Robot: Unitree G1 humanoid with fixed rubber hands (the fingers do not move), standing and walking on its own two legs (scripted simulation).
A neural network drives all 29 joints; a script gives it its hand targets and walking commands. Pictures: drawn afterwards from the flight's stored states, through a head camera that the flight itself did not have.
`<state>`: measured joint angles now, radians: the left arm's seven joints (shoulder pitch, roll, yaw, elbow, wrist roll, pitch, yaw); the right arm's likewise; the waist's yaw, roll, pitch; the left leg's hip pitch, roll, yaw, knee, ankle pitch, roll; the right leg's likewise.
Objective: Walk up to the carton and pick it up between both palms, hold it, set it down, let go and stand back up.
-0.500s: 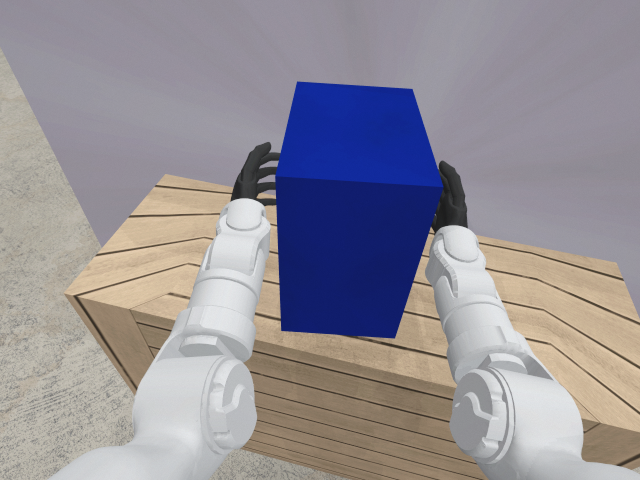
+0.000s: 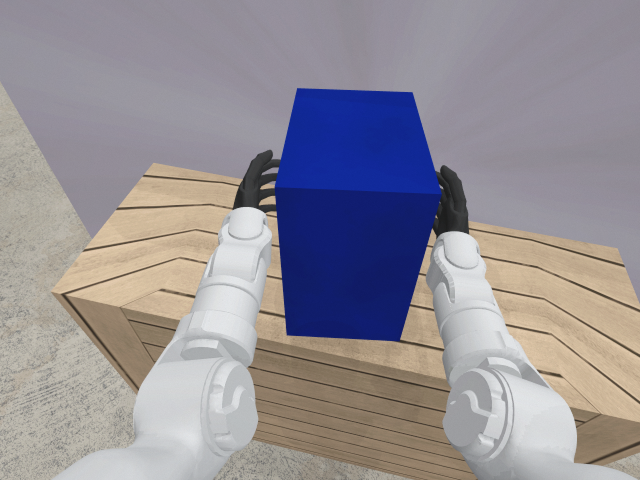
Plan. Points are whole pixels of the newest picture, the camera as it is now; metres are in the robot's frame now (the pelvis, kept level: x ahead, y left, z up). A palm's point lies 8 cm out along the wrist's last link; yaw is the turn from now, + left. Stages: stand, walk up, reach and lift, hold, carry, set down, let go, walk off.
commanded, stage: set down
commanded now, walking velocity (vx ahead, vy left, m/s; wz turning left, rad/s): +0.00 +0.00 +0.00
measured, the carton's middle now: (348, 215) +0.46 -0.10 +0.07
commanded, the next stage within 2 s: none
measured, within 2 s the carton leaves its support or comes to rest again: rests again in 1.96 s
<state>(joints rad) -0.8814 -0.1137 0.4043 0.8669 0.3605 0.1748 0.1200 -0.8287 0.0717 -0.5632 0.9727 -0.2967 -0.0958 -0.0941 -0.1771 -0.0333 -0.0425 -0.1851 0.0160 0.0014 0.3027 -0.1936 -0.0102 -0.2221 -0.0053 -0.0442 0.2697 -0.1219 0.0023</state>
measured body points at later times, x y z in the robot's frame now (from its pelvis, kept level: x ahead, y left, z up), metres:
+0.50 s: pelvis +0.01 +0.00 +0.00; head +0.06 +0.01 +0.45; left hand +0.47 +0.03 +0.09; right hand +0.41 -0.23 +0.09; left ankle -0.03 +0.12 -0.75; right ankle +0.01 -0.11 -0.75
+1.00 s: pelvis +0.01 +0.01 +0.00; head +0.07 +0.02 +0.44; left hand +0.47 +0.02 +0.08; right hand +0.39 -0.23 +0.07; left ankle -0.03 +0.12 -0.75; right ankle +0.01 -0.11 -0.75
